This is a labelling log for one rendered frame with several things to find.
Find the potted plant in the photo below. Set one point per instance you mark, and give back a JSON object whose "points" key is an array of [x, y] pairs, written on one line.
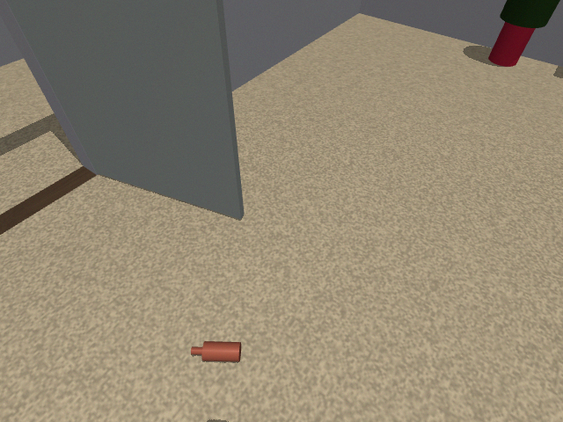
{"points": [[521, 18]]}

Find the bottle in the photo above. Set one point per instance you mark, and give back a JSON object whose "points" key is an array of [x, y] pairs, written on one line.
{"points": [[218, 351]]}

